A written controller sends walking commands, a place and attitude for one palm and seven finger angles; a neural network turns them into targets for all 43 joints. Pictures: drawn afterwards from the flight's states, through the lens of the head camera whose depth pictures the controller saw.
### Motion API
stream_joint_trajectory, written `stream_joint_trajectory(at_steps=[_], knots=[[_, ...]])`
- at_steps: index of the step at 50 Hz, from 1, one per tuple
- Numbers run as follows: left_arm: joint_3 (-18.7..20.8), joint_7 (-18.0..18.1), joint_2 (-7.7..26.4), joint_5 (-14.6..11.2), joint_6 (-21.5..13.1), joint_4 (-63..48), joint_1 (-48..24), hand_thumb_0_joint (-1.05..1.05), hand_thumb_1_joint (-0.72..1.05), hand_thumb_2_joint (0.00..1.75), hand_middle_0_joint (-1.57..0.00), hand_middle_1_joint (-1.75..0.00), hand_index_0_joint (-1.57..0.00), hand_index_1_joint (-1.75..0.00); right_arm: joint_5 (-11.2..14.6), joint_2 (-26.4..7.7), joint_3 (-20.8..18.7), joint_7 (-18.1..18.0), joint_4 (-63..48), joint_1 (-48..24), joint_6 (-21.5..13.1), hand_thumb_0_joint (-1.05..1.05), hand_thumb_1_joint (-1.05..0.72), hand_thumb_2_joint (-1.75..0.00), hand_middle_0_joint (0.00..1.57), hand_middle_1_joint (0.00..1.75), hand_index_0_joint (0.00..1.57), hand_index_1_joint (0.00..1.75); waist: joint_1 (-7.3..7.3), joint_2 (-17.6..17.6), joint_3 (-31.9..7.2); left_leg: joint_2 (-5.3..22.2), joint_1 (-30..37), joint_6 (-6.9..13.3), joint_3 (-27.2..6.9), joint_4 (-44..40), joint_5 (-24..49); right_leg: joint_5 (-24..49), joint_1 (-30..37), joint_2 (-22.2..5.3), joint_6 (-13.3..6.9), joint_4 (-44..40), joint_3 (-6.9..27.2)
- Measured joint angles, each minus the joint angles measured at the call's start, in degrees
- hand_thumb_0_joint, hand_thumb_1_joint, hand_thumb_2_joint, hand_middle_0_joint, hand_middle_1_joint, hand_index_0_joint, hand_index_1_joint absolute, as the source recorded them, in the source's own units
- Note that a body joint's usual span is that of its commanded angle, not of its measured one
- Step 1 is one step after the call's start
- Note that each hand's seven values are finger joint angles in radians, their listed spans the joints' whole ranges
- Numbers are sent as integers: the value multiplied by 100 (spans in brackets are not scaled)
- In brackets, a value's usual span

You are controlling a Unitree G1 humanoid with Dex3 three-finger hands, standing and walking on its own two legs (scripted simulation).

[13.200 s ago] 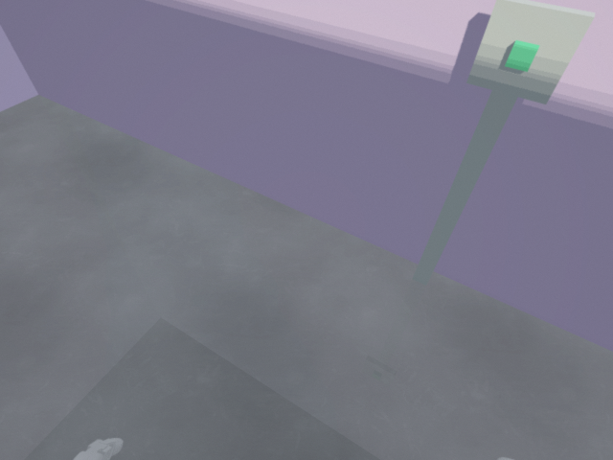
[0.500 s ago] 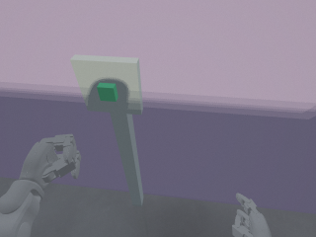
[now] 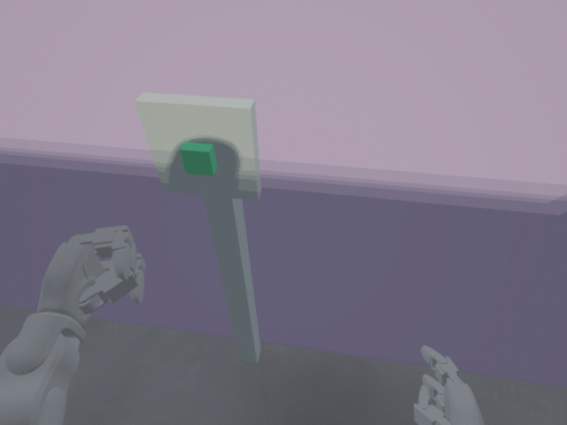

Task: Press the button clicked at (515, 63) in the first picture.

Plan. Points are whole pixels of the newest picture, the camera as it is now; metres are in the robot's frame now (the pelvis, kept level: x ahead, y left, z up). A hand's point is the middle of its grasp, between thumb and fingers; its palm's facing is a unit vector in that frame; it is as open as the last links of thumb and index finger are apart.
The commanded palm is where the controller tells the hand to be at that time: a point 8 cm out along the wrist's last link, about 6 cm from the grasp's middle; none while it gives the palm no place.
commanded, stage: aim a knuckle at the button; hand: left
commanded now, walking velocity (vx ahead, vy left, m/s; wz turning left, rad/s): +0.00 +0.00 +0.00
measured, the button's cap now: (200, 158) +0.47 +0.19 +0.15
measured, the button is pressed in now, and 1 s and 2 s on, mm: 0 0 0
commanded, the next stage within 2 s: none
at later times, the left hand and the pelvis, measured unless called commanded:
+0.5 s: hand (174, 243) +0.31 +0.19 +0.12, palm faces -0.03 -1.00 -0.04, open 3.1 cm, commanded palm +0.29 +0.24 +0.13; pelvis +0.02 +0.00 +0.00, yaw -1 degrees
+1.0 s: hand (201, 211) +0.38 +0.16 +0.12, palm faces -0.04 -1.00 -0.02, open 3.1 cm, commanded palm +0.36 +0.22 +0.12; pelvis +0.02 +0.00 +0.00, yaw -2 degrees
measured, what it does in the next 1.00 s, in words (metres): stands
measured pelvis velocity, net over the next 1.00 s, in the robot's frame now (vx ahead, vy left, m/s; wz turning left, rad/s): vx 0.02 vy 0.00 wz -0.03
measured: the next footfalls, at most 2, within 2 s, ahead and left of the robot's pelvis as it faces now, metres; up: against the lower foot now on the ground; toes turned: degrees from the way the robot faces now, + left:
none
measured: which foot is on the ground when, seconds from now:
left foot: down 0.00-1.00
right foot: down 0.00-1.00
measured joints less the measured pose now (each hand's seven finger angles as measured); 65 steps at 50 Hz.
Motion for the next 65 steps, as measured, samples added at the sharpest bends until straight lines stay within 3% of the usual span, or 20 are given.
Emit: stream_joint_trajectory(at_steps=[9, 16, 25, 34, 42, 51, 56, 65], knots=[[-249, -51, -68, 150, 155, 419, -298, 1, 90, 90, -130, -150, -130, -150, -4, -44, -57, 21, -28, 11, 95, 1, -90, -90, 20, 30, 20, 30, -74, -2, -39, 0, -16, 0, 60, -60, -26, -36, -60, -5, 0, 1, 67], [-144, 153, -58, 214, -48, 701, -678, 2, 90, 90, -130, -150, -130, -150, -21, -48, -86, 48, -2, 23, 181, 1, -90, -90, 20, 30, 20, 30, -111, -90, -23, 16, -8, -24, 84, -78, -63, -69, -68, 11, -25, 0, 98], [-235, 86, -90, 259, 56, 1289, -1092, 1, 90, 90, -130, -150, -130, -150, 0, -82, -126, 57, -10, 47, 372, 1, -90, -90, 20, 30, 20, 30, -157, -47, -60, 15, -48, -18, 107, -126, -74, -74, -119, 10, -19, -38, 127], [-233, 239, -112, 360, -209, 1764, -1586, 1, 90, 90, -130, -150, -130, -150, -13, -58, -137, 90, 16, 55, 489, 1, -90, -90, 20, 30, 20, 30, -199, -101, -40, 29, -81, -29, 118, -115, -92, -84, -154, 23, -32, -32, 140], [-288, 246, -86, 406, -156, 2567, -2191, 1, 90, 90, -130, -150, -130, -150, 11, -71, -133, 89, 41, 74, 693, 1, -90, -90, 20, 30, 20, 30, -275, -109, -38, 29, -190, -20, 128, -117, -63, -61, -272, 20, -24, -20, 145], [-452, 454, -200, 552, -579, 3040, -2727, 2, 90, 90, -130, -150, -130, -150, -13, -96, -203, 148, 108, 217, 795, 1, -90, -90, 20, 30, 20, 30, -345, -109, -30, 24, -274, -5, 153, -82, -73, -69, -365, 13, -12, 27, 165], [-428, 500, -216, 589, -524, 3529, -2981, 1, 90, 90, -130, -150, -130, -150, -7, -80, -193, 178, 130, 274, 951, 1, -90, -90, 20, 30, 20, 30, -411, -114, -94, 32, -303, 6, 201, -103, -73, -66, -419, 16, -1, 34, 213], [-346, 599, -239, 627, -821, 3188, -2603, 2, 90, 90, -130, -150, -130, -150, -22, -68, -256, 223, 44, 421, 1005, 1, -90, -90, 20, 30, 20, 30, -382, -112, -71, 61, -209, 8, 270, -160, -80, -43, -347, 42, 0, -20, 291]])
